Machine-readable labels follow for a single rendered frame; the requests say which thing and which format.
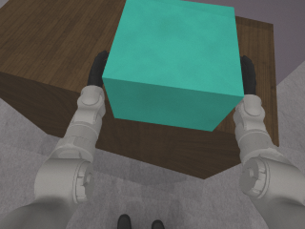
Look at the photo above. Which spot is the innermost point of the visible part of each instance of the pedestal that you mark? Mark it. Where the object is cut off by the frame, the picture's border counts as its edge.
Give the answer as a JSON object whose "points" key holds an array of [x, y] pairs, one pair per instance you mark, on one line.
{"points": [[47, 48]]}

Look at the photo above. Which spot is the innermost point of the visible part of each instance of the robot left upper arm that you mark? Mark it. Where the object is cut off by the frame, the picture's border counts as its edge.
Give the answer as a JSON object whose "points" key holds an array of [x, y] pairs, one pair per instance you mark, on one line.
{"points": [[61, 186]]}

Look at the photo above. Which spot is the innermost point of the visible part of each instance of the carton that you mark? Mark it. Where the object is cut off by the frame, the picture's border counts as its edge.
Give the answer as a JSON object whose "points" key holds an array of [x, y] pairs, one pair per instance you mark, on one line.
{"points": [[174, 63]]}

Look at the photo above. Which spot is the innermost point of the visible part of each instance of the right robot hand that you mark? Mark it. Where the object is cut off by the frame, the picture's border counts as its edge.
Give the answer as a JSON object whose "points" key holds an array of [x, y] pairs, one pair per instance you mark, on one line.
{"points": [[248, 75]]}

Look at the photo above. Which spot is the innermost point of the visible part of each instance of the robot right upper arm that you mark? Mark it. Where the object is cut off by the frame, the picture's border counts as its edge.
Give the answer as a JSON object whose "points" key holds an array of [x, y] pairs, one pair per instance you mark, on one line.
{"points": [[277, 191]]}

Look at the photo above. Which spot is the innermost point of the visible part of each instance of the right robot forearm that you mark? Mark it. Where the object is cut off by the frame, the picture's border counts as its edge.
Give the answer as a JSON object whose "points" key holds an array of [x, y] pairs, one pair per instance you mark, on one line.
{"points": [[250, 131]]}

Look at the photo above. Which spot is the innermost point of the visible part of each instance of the robot foot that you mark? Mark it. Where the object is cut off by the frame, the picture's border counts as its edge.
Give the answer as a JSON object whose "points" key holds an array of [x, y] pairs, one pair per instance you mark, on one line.
{"points": [[158, 224], [124, 222]]}

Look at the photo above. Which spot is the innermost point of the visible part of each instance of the left robot hand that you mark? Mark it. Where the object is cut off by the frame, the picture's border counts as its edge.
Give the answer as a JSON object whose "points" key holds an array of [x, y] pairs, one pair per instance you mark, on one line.
{"points": [[97, 69]]}

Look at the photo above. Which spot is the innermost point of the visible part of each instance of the left robot forearm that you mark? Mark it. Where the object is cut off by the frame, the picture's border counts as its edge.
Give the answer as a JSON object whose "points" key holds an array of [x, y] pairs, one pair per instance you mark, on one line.
{"points": [[84, 129]]}

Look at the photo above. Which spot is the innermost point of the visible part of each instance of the robot left foot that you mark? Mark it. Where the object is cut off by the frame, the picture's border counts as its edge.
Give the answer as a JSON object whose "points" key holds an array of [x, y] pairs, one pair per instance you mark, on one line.
{"points": [[124, 222]]}

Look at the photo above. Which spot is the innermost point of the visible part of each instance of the robot right foot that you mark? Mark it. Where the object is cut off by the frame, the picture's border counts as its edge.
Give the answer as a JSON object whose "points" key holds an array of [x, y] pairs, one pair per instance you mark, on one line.
{"points": [[158, 224]]}

